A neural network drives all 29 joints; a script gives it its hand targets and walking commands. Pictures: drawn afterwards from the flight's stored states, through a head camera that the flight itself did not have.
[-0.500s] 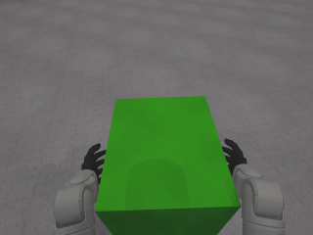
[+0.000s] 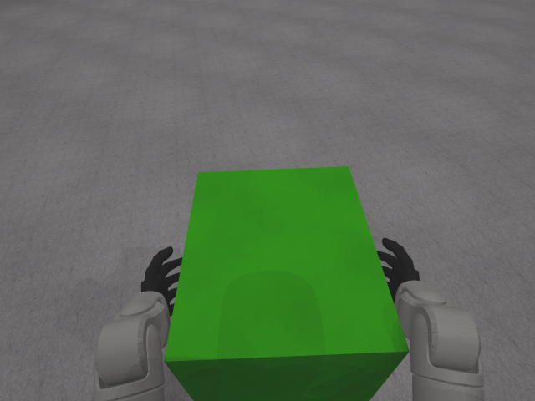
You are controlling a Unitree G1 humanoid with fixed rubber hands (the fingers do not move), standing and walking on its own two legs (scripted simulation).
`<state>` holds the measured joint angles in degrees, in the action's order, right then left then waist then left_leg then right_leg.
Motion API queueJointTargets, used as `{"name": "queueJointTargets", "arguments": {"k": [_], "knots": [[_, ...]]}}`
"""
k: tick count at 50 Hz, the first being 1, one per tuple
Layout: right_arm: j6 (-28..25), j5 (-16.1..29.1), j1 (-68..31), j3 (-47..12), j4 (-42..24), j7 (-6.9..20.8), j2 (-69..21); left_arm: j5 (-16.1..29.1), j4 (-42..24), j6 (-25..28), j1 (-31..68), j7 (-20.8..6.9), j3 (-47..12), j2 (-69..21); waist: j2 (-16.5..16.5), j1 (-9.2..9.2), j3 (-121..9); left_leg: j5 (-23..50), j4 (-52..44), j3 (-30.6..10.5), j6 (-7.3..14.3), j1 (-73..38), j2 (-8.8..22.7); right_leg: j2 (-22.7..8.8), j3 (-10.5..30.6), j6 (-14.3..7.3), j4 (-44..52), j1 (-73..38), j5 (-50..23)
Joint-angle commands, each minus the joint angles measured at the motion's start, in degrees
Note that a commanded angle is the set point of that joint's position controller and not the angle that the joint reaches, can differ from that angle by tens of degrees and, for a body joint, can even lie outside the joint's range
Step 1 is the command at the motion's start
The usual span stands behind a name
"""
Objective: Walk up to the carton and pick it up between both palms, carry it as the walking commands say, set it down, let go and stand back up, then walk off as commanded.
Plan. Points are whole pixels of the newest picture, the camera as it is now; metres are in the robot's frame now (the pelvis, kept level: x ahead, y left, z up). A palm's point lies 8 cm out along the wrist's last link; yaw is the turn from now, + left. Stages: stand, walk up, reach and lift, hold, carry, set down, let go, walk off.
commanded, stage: carry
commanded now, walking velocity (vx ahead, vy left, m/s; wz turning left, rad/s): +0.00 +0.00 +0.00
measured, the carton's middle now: (278, 291) +0.30 +0.00 +0.01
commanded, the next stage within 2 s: none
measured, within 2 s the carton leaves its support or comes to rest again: neither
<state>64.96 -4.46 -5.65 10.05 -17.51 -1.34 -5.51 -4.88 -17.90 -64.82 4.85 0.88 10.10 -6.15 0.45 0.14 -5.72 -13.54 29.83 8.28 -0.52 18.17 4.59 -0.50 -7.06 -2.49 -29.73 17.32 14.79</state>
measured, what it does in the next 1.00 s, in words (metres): stands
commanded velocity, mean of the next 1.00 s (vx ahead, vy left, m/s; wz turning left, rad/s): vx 0.00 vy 0.00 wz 0.00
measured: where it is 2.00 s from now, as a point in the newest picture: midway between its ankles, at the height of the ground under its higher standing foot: outside the picture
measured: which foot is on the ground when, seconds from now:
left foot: down 0.00-1.00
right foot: down 0.00-1.00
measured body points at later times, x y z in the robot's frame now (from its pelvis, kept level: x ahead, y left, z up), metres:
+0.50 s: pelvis +0.00 +0.00 +0.00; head -0.02 +0.00 +0.45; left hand +0.27 +0.17 +0.06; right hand +0.27 -0.17 +0.06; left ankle +0.02 +0.12 -0.73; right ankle +0.01 -0.09 -0.73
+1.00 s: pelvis +0.00 +0.00 +0.00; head -0.01 +0.00 +0.45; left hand +0.28 +0.17 +0.06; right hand +0.28 -0.17 +0.06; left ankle +0.02 +0.12 -0.73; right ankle +0.01 -0.09 -0.73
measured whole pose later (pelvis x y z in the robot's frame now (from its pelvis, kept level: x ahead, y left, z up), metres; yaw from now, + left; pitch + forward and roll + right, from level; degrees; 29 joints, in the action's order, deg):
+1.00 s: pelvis +0.00 +0.00 +0.00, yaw +0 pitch +3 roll +0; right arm 55.2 -5.9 -4.2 9.8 -11.5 -0.3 -5.6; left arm -5.3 -10.2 -54.7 4.3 -0.4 9.3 -5.2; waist 0.2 -0.4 -5.9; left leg -13.5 29.1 8.2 -0.6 17.9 4.4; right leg -0.6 -7.2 -2.3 -29.0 17.0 14.7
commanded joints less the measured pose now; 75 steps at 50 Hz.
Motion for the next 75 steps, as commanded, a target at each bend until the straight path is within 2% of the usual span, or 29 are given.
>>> {"name": "queueJointTargets", "arguments": {"k": [1, 25, 75], "knots": [[-0.8, 16.9, -24.8, -40.8, -4.1, 11.0, -42.4, 16.5, -3.3, 0.5, 24.9, -10.7, -40.4, -41.5, -0.7, -0.08, -10.2, 5.7, -3.6, -5.5, 1.1, -4.8, 4.3, -7.1, 7.5, -0.1, 5.8, -2.8, -9.7], [-6.5, 14.1, -23.3, -38.5, -1.1, 10.7, -40.1, 14.2, 0.2, 6.3, 23.8, -10.5, -38.3, -39.1, -0.5, -0.36, -10.5, 6.2, -4.0, -5.3, 0.8, -4.9, 4.7, -7.4, 7.2, 0.0, 5.8, -3.2, -10.1], [-14.7, 9.5, -20.0, -33.4, 2.5, 9.1, -34.2, 10.4, 5.0, 14.9, 21.2, -8.6, -33.5, -33.3, -0.5, -0.53, -10.7, 7.3, -4.0, -5.3, 0.7, -4.8, 4.9, -7.8, 6.5, 0.1, 5.2, -4.1, -12.0]]}}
